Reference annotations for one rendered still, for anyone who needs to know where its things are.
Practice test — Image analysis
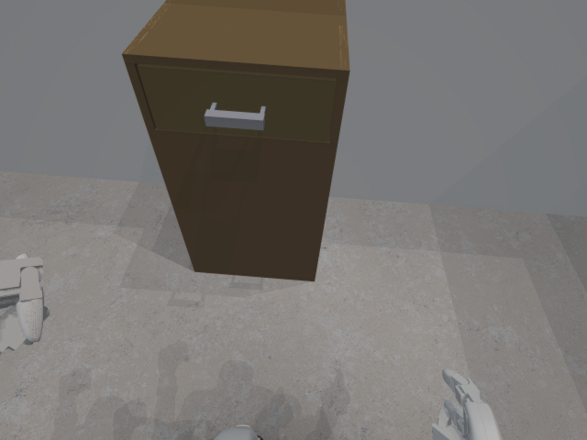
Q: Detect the robot left shin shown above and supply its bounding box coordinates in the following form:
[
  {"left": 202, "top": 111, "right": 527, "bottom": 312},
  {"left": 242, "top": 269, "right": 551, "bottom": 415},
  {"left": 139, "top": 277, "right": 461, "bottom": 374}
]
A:
[{"left": 236, "top": 425, "right": 257, "bottom": 436}]

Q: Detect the robot left hand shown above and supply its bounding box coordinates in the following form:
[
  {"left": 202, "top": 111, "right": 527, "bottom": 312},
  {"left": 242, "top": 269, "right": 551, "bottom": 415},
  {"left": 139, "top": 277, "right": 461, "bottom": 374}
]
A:
[{"left": 0, "top": 254, "right": 50, "bottom": 354}]

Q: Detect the cabinet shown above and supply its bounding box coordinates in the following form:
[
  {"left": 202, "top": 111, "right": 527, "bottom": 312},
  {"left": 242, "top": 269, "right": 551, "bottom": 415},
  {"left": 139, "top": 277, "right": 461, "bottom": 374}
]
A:
[{"left": 122, "top": 0, "right": 350, "bottom": 281}]

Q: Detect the handle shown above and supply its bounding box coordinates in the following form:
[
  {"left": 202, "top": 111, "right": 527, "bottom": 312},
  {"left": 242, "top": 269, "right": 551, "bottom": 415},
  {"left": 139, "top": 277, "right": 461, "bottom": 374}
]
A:
[{"left": 204, "top": 103, "right": 266, "bottom": 130}]

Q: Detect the robot right hand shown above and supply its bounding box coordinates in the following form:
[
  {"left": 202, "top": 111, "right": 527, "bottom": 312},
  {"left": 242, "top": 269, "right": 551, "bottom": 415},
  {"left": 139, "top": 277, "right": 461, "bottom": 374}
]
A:
[{"left": 432, "top": 368, "right": 503, "bottom": 440}]

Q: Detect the drawer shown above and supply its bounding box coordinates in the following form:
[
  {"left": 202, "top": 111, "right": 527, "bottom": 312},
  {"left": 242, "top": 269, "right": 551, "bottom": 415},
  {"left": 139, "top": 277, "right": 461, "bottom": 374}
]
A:
[{"left": 138, "top": 64, "right": 337, "bottom": 141}]

